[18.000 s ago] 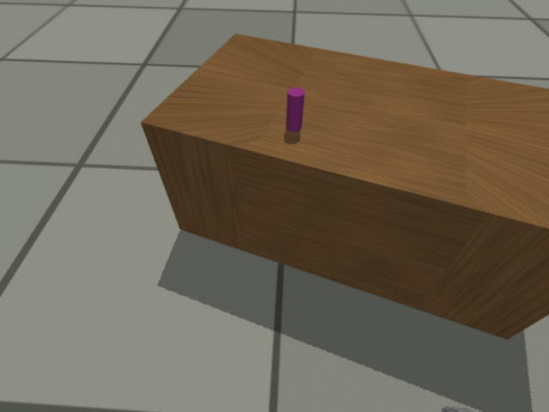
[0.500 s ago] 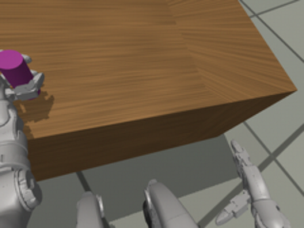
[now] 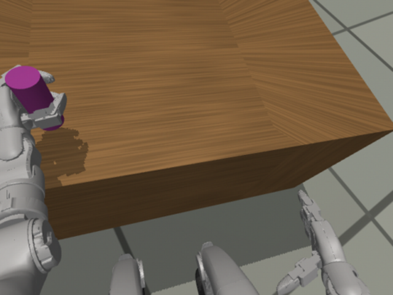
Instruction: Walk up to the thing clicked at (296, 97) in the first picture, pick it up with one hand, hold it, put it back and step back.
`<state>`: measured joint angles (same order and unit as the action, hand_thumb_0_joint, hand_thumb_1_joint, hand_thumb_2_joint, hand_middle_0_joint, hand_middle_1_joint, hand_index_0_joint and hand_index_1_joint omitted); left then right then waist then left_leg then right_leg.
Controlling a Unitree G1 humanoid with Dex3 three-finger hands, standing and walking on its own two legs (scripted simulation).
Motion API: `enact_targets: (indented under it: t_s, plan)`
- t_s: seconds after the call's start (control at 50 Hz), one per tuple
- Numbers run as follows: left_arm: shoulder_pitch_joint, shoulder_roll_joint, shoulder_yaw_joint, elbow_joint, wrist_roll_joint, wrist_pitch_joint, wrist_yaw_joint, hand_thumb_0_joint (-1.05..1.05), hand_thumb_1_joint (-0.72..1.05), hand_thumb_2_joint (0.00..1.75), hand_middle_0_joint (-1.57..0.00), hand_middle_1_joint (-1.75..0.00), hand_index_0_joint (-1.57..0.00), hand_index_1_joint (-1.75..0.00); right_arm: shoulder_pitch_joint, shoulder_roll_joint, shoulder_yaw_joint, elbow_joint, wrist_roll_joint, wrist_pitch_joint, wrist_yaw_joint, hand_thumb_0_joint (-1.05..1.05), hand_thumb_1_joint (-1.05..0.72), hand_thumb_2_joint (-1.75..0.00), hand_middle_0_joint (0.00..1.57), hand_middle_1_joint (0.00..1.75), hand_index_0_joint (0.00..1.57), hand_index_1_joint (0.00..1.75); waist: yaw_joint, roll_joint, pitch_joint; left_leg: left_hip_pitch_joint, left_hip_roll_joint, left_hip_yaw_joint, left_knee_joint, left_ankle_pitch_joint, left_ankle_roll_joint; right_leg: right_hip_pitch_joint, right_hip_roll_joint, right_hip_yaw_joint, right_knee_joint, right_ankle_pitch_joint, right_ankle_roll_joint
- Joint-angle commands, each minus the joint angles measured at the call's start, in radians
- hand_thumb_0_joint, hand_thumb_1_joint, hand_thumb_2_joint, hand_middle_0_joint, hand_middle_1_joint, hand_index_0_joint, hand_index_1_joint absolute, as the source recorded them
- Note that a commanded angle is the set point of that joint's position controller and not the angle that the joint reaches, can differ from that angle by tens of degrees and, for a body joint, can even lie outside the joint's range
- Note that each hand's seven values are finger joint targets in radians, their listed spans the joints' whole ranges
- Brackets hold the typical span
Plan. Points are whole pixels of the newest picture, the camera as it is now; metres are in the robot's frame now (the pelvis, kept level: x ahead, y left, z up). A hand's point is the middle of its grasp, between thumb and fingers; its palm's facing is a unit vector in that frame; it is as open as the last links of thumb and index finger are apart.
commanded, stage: settle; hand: left
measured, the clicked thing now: (38, 101) +0.50 +0.22 +0.04
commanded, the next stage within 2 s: lift in 0.38 s
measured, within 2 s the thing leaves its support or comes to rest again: neither
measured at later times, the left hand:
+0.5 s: hand (38, 93) +0.50 +0.21 +0.07, palm faces +0.19 -0.98 -0.01, open 6.6 cm
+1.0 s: hand (31, 90) +0.46 +0.19 +0.13, palm faces +0.17 -0.99 -0.01, open 6.6 cm
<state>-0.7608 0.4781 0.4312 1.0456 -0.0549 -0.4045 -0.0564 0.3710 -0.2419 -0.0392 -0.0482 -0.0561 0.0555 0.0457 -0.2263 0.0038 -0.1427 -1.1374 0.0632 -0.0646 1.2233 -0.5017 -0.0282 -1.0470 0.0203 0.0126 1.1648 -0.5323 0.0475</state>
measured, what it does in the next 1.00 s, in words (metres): stands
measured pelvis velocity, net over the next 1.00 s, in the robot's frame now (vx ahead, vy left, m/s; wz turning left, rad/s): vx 0.02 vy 0.00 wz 0.01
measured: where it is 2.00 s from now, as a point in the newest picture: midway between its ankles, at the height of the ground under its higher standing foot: outside the picture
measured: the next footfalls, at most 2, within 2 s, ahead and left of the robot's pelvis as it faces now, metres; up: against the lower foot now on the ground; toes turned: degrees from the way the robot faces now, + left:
none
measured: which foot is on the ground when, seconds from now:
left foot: down 0.00-1.00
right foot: down 0.00-1.00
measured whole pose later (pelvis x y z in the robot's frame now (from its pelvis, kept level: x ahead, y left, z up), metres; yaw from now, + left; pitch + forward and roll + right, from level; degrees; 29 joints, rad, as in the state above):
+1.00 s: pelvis +0.02 +0.00 +0.04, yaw +1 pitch +15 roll -2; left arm -0.55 0.32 0.30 0.73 -0.12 -0.26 -0.02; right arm 0.40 -0.24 -0.09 0.07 -0.01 0.08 0.00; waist -0.11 0.01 -0.14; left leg -0.82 0.06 -0.03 1.01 -0.45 -0.02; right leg -0.75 0.00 0.03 0.96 -0.48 0.05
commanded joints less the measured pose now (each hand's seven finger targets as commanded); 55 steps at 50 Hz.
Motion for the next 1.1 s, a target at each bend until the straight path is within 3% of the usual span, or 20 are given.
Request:
enact_targets:
  t_s: [0.0,0.1,0.22,0.28,0.34,0.44,0.48,0.5,0.62,0.64,0.7,0.76,0.8,0.82,0.9,0.94,0.96,0.98,1.02,1.08]
  plan:
    - [-0.429,0.218,0.004,-0.221,-0.019,-0.076,0.0,0.0,0.39,1.23,-1.29,-1.34,-1.3,-1.35,0.039,-0.168,-0.112,-0.19,0.007,-0.046,-0.024,0.0,0.54,-0.05,0.05,0.05,0.05,0.05,-0.003,0.165,-0.554,0.487,-0.018,0.027,-0.134,0.398,0.038,0.213,0.022,-0.042,-0.142,0.415,-0.045]
    - [-0.458,0.246,0.01,-0.284,-0.01,-0.077,0.013,0.0,0.42,1.23,-1.28,-1.33,-1.29,-1.34,0.027,-0.16,-0.105,-0.16,0.007,-0.042,-0.025,0.0,0.54,-0.05,0.05,0.05,0.05,0.05,0.019,0.199,-0.548,0.505,-0.022,0.031,-0.155,0.375,0.034,0.216,0.018,-0.038,-0.157,0.391,-0.047]
    - [-0.423,0.193,-0.013,-0.213,-0.014,-0.067,0.013,0.0,0.45,1.26,-1.28,-1.35,-1.29,-1.35,0.009,-0.154,-0.106,-0.159,0.008,-0.044,-0.025,0.0,0.54,-0.05,0.05,0.05,0.05,0.05,0.013,0.17,-0.495,0.506,-0.019,0.03,-0.17,0.365,0.034,0.208,0.02,-0.043,-0.176,0.376,-0.047]
    - [-0.457,0.226,-0.001,-0.277,-0.007,-0.066,0.015,0.0,0.43,1.27,-1.3,-1.37,-1.31,-1.37,0.036,-0.136,-0.087,-0.12,0.007,-0.04,-0.024,0.0,0.54,-0.05,0.05,0.05,0.05,0.05,0.023,0.192,-0.501,0.495,-0.022,0.034,-0.181,0.358,0.036,0.23,0.015,-0.037,-0.182,0.377,-0.047]
    - [-0.415,0.198,-0.007,-0.227,-0.019,-0.053,0.007,0.0,0.42,1.27,-1.3,-1.38,-1.32,-1.38,0.015,-0.157,-0.11,-0.112,0.011,-0.045,-0.025,0.0,0.55,-0.05,0.05,0.05,0.05,0.05,0.024,0.181,-0.477,0.515,-0.016,0.027,-0.195,0.359,0.032,0.213,0.02,-0.046,-0.185,0.362,-0.05]
    - [-0.468,0.203,-0.016,-0.31,-0.023,-0.052,0.006,0.0,0.44,1.27,-1.31,-1.38,-1.33,-1.38,0.021,-0.152,-0.109,-0.125,0.013,-0.047,-0.027,0.0,0.54,-0.05,0.05,0.05,0.05,0.05,0.025,0.179,-0.533,0.552,-0.016,0.028,-0.2,0.394,0.032,0.244,0.02,-0.047,-0.191,0.395,-0.05]
    - [-0.379,0.162,-0.026,-0.189,-0.03,-0.034,-0.001,0.0,0.48,1.22,-1.29,-1.37,-1.32,-1.35,0.002,-0.162,-0.115,-0.121,0.017,-0.048,-0.029,0.0,0.54,-0.05,0.05,0.05,0.05,0.05,0.024,0.135,-0.493,0.531,-0.014,0.027,-0.202,0.397,0.034,0.245,0.019,-0.048,-0.193,0.397,-0.05]
    - [-0.424,0.208,-0.009,-0.287,-0.03,-0.043,0.006,0.0,0.48,1.21,-1.28,-1.36,-1.31,-1.34,0.013,-0.174,-0.131,-0.106,0.016,-0.046,-0.03,0.0,0.53,-0.05,0.05,0.05,0.05,0.05,0.035,0.152,-0.509,0.53,-0.015,0.03,-0.206,0.391,0.035,0.255,0.019,-0.044,-0.198,0.401,-0.047]
    - [-0.389,0.157,-0.052,-0.324,-0.034,-0.029,0.003,0.0,0.49,1.2,-1.27,-1.34,-1.3,-1.32,0.04,-0.168,-0.134,-0.128,0.024,-0.041,-0.039,0.0,0.53,-0.05,0.05,0.05,0.05,0.05,0.046,0.165,-0.529,0.611,-0.016,0.033,-0.234,0.42,0.026,0.288,0.017,-0.046,-0.219,0.414,-0.049]
    - [-0.393,0.189,-0.035,-0.365,-0.041,-0.029,0.004,0.0,0.5,1.2,-1.27,-1.35,-1.3,-1.33,0.046,-0.175,-0.139,-0.093,0.027,-0.038,-0.042,0.0,0.53,-0.05,0.05,0.05,0.05,0.05,0.06,0.174,-0.511,0.607,-0.019,0.038,-0.237,0.411,0.027,0.292,0.016,-0.043,-0.228,0.414,-0.045]
    - [-0.404,0.155,-0.06,-0.442,-0.047,-0.019,0.008,0.0,0.47,1.2,-1.27,-1.34,-1.3,-1.32,0.038,-0.135,-0.1,-0.1,0.029,-0.04,-0.036,0.0,0.54,-0.05,0.05,0.05,0.05,0.05,0.078,0.205,-0.516,0.644,-0.018,0.035,-0.254,0.444,0.021,0.305,0.014,-0.047,-0.233,0.42,-0.05]
    - [-0.295,0.125,-0.063,-0.384,-0.051,0.01,0.019,0.0,0.45,1.21,-1.26,-1.35,-1.29,-1.33,0.023,-0.163,-0.14,-0.101,0.032,-0.036,-0.043,0.0,0.54,-0.05,0.05,0.05,0.05,0.05,0.088,0.156,-0.483,0.644,-0.017,0.041,-0.27,0.451,0.024,0.341,0.014,-0.046,-0.257,0.436,-0.045]
    - [-0.292,0.082,-0.084,-0.447,-0.057,0.02,0.023,0.0,0.47,1.22,-1.26,-1.35,-1.29,-1.33,0.04,-0.153,-0.136,-0.066,0.033,-0.035,-0.042,0.0,0.55,-0.05,0.05,0.05,0.05,0.05,0.097,0.161,-0.455,0.641,-0.02,0.045,-0.284,0.453,0.022,0.348,0.012,-0.044,-0.264,0.444,-0.046]
    - [-0.293,0.105,-0.079,-0.508,-0.058,0.026,0.026,0.0,0.45,1.21,-1.26,-1.35,-1.29,-1.33,0.037,-0.167,-0.151,-0.051,0.034,-0.034,-0.046,0.0,0.55,-0.05,0.05,0.05,0.05,0.05,0.106,0.178,-0.462,0.658,-0.021,0.049,-0.291,0.443,0.023,0.355,0.011,-0.04,-0.274,0.44,-0.044]
    - [-0.245,0.056,-0.106,-0.584,-0.077,0.06,0.035,0.0,0.45,1.21,-1.28,-1.36,-1.31,-1.34,0.02,-0.132,-0.127,-0.054,0.049,-0.035,-0.053,0.0,0.55,-0.05,0.05,0.05,0.05,0.05,0.125,0.118,-0.431,0.644,-0.028,0.061,-0.321,0.415,0.029,0.435,0.007,-0.033,-0.305,0.453,-0.037]
    - [-0.149,0.037,-0.11,-0.559,-0.079,0.09,0.042,0.0,0.43,1.21,-1.27,-1.35,-1.3,-1.34,0.003,-0.181,-0.172,-0.07,0.055,-0.03,-0.064,0.0,0.54,-0.05,0.05,0.05,0.05,0.05,0.126,0.043,-0.417,0.644,-0.027,0.062,-0.34,0.402,0.035,0.464,0.008,-0.03,-0.325,0.456,-0.032]
    - [-0.136,0.006,-0.125,-0.577,-0.083,0.101,0.041,0.0,0.42,1.21,-1.27,-1.36,-1.31,-1.34,0.01,-0.156,-0.155,-0.052,0.056,-0.031,-0.064,0.0,0.55,-0.05,0.05,0.05,0.05,0.05,0.128,0.048,-0.396,0.644,-0.03,0.067,-0.346,0.403,0.033,0.467,0.008,-0.028,-0.331,0.46,-0.031]
    - [-0.179,0.049,-0.102,-0.69,-0.084,0.103,0.048,0.0,0.44,1.22,-1.28,-1.36,-1.31,-1.35,0.026,-0.14,-0.141,-0.026,0.06,-0.028,-0.064,0.0,0.55,-0.05,0.05,0.05,0.05,0.05,0.148,0.087,-0.405,0.66,-0.031,0.067,-0.36,0.396,0.029,0.472,0.006,-0.029,-0.331,0.441,-0.036]
    - [-0.114,-0.018,-0.135,-0.648,-0.095,0.13,0.045,0.0,0.44,1.23,-1.3,-1.38,-1.33,-1.37,0.021,-0.137,-0.148,-0.019,0.066,-0.027,-0.069,0.0,0.55,-0.05,0.05,0.05,0.05,0.05,0.139,0.038,-0.375,0.665,-0.031,0.067,-0.37,0.404,0.032,0.482,0.006,-0.03,-0.343,0.452,-0.033]
    - [-0.066,-0.041,-0.154,-0.673,-0.096,0.162,0.045,0.0,0.43,1.24,-1.29,-1.38,-1.32,-1.37,0.004,-0.133,-0.143,0.008,0.073,-0.029,-0.077,0.0,0.55,-0.05,0.05,0.05,0.05,0.05,0.15,0.009,-0.287,0.661,-0.035,0.074,-0.405,0.363,0.03,0.486,0.006,-0.029,-0.37,0.417,-0.033]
